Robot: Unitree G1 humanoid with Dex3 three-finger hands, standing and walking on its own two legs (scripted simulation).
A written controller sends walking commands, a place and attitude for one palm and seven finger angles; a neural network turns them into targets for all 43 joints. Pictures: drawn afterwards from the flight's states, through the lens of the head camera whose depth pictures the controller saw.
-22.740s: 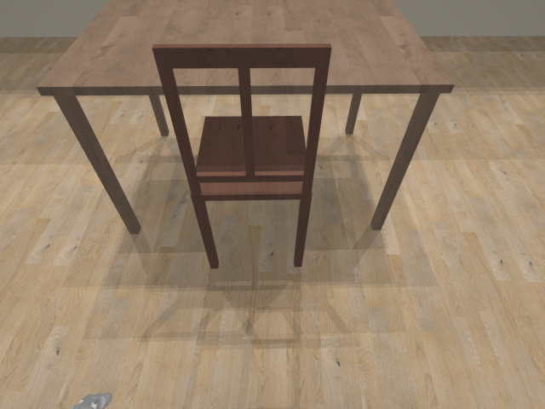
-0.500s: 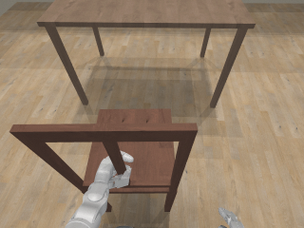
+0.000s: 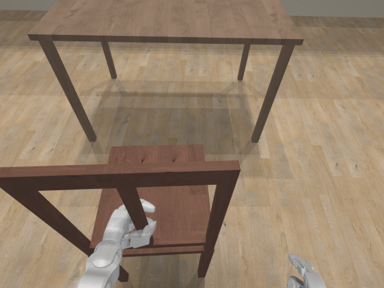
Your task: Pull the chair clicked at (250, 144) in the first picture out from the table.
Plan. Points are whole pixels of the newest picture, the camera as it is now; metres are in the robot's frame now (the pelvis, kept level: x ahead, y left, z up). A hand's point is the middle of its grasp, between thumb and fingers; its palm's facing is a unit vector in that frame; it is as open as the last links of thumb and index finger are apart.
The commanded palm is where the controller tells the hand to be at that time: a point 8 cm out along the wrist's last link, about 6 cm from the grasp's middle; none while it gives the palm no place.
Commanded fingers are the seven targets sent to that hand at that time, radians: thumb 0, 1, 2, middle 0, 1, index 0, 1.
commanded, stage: open the thumb and straighten the fingers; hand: left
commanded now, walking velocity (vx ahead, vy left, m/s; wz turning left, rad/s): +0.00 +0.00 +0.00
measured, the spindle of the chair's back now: (139, 219) +0.28 +0.12 -0.05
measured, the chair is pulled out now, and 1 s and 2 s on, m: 0.64 0.64 0.64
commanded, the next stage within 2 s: draw the fingers out of the gap in 0.60 s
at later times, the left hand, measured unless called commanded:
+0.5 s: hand (133, 227) +0.27 +0.14 -0.07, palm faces -0.08 -0.99 -0.11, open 16.2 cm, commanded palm +0.25 +0.19 -0.04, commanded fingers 0.00 -0.55 0.20 0.00 0.00 0.00 0.00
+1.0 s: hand (120, 257) +0.20 +0.15 -0.06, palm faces -0.06 -0.99 -0.11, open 17.5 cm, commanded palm +0.18 +0.20 -0.04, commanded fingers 0.00 -0.55 0.20 0.00 0.00 0.00 0.00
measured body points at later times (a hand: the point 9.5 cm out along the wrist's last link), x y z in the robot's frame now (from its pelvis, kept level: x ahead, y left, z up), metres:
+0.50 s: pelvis +0.03 +0.02 -0.03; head +0.08 +0.01 +0.42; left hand +0.27 +0.19 -0.06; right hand +0.20 -0.23 -0.12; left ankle +0.04 +0.14 -0.73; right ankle -0.03 -0.13 -0.73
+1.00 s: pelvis +0.02 +0.01 -0.04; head +0.04 +0.00 +0.41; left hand +0.20 +0.21 -0.05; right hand +0.18 -0.24 -0.12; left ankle +0.04 +0.14 -0.73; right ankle -0.03 -0.13 -0.73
